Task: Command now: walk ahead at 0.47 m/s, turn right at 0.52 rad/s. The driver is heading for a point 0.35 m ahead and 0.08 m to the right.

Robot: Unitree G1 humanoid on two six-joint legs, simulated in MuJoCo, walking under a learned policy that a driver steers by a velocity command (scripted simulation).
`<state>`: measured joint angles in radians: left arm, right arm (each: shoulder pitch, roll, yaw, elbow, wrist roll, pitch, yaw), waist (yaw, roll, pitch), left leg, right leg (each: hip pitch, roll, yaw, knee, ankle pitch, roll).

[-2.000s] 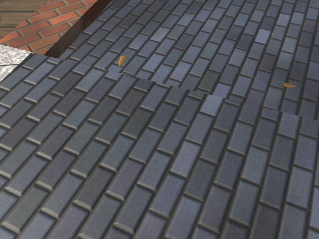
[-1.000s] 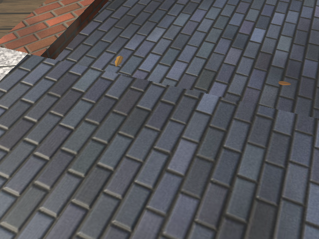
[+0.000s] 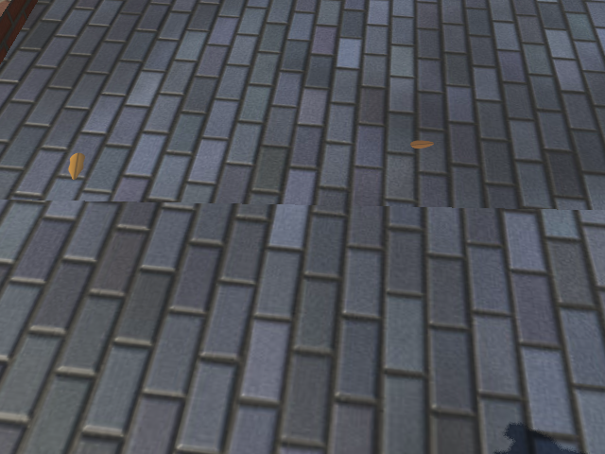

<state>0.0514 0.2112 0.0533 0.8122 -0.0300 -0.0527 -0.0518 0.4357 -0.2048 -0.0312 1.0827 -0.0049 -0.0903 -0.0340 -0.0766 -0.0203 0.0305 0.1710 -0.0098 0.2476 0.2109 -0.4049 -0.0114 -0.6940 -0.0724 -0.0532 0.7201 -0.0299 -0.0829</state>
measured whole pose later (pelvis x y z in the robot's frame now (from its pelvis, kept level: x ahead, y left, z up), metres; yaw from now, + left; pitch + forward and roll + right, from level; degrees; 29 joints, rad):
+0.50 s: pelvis +0.25 -0.03 +0.02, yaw -12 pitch +2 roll -1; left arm 0.25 0.25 0.06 0.84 0.00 -0.05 0.01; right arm 0.09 -0.26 -0.04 0.82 -0.01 -0.08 -0.01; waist 0.05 0.05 0.03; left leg -0.57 0.06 -0.05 0.59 0.02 -0.02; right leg -0.15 0.13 0.06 0.38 -0.25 -0.09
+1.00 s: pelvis +0.33 -0.05 +0.01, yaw -13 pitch +0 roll +1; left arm 0.28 0.21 0.05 0.96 0.01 -0.02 0.03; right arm 0.16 -0.22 -0.04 0.93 -0.01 -0.02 -0.02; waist 0.00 0.01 0.01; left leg -0.33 0.01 0.01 0.51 -0.17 -0.01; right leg -0.21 -0.01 0.03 0.56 -0.35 0.01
